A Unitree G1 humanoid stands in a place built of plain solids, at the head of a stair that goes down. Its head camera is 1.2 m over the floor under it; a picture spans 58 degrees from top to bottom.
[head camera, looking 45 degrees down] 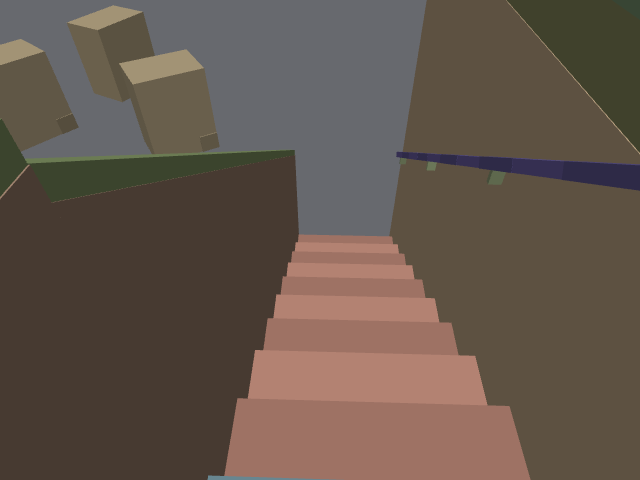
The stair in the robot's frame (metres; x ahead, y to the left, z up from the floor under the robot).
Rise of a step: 0.19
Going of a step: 0.29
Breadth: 0.90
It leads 2 degrees to the right of straight ahead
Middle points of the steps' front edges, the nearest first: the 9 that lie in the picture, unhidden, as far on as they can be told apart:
0.63 -0.17 -0.19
0.92 -0.18 -0.38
1.22 -0.19 -0.57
1.51 -0.20 -0.76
1.80 -0.21 -0.95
2.09 -0.22 -1.14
2.39 -0.23 -1.33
2.68 -0.23 -1.52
2.97 -0.24 -1.71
